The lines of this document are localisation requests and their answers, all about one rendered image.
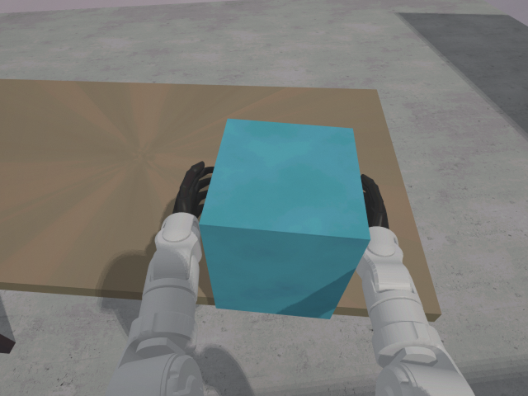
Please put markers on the robot right upper arm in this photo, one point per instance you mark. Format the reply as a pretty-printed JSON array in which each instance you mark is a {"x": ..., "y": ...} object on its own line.
[{"x": 404, "y": 379}]

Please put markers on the right robot hand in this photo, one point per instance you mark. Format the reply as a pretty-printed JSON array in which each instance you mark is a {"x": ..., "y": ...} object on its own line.
[{"x": 374, "y": 204}]

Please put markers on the carton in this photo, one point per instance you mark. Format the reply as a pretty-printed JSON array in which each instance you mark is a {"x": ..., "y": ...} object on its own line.
[{"x": 284, "y": 223}]

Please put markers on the left robot hand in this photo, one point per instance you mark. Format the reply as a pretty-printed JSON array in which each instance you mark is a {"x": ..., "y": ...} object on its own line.
[{"x": 189, "y": 197}]

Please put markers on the robot right forearm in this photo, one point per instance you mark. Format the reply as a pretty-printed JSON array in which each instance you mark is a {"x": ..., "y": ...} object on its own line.
[{"x": 401, "y": 330}]

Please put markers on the robot left forearm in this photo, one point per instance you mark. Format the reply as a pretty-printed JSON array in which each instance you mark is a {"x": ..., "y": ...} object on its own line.
[{"x": 166, "y": 322}]

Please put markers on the robot left upper arm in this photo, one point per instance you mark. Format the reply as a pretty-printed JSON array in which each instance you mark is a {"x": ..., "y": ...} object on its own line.
[{"x": 175, "y": 374}]

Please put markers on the table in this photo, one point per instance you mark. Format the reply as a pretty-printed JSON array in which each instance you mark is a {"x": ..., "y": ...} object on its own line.
[{"x": 90, "y": 170}]

